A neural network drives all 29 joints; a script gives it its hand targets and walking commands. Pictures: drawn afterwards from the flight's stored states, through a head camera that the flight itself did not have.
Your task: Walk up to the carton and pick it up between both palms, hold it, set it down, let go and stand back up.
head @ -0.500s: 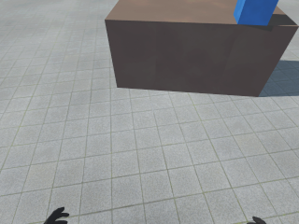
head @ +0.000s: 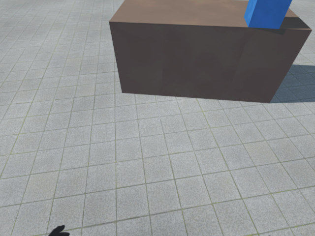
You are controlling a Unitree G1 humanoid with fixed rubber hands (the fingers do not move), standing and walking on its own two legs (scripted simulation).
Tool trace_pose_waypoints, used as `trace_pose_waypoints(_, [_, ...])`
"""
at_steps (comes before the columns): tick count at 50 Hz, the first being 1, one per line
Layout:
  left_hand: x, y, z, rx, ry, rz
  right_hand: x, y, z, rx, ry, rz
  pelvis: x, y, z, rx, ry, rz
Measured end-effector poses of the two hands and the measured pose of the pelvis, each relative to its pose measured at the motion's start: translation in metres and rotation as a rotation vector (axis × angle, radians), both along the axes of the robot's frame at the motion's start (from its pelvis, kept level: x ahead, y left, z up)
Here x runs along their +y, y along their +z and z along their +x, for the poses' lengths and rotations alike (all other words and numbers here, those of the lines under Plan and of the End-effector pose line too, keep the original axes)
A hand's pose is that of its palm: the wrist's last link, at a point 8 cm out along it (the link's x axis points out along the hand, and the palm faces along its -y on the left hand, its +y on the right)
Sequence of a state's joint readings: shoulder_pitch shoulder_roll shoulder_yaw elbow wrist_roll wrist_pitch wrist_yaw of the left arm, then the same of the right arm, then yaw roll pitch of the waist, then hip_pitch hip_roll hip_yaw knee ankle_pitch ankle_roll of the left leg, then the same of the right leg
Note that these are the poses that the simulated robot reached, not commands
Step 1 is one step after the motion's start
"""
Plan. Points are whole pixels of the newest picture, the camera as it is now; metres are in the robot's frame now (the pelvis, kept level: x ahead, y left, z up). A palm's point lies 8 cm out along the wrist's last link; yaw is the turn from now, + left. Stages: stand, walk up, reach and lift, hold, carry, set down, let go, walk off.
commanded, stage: stand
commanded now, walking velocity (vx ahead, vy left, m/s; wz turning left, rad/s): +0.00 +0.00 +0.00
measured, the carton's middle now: (267, 3) +1.54 -0.71 +0.04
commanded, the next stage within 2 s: walk up in 1.02 s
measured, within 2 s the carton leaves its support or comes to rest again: neither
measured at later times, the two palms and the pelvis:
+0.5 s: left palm out of the picture +0.10 +0.31 -0.11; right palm out of the picture +0.09 -0.30 -0.11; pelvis +0.00 +0.00 +0.00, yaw +0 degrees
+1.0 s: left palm out of the picture +0.11 +0.31 -0.10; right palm out of the picture +0.10 -0.30 -0.11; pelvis +0.01 +0.00 +0.00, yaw -1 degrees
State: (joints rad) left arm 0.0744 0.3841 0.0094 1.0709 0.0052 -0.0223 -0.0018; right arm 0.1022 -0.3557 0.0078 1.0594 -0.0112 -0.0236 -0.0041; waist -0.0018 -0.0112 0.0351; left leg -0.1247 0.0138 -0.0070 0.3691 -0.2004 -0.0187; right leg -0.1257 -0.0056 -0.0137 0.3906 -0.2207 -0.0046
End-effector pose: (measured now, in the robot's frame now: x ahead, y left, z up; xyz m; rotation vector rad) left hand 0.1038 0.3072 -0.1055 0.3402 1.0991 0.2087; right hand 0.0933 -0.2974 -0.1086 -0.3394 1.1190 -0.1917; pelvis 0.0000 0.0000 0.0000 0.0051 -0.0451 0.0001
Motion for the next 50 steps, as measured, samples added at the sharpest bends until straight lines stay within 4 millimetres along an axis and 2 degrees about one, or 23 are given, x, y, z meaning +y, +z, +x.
trace_pose_waypoints(15, [0.004,0.001,-0.004,0.022,0.013,0.008,-0.004,0.001,-0.001,0.013,-0.003,-0.01,0.0,0.001,0.001,0.003,-0.002,-0.003])
trace_pose_waypoints(37, [-0.001,-0.002,0.006,0.016,0.001,-0.01,-0.004,0.003,0.001,0.013,-0.019,-0.016,0.003,0.002,0.006,0.002,-0.01,-0.002])
trace_pose_waypoints(50, [0.003,0.002,0.009,0.009,0.0,0.0,0.0,0.003,0.005,0.001,-0.02,-0.006,0.003,0.002,0.008,0.002,-0.01,-0.002])
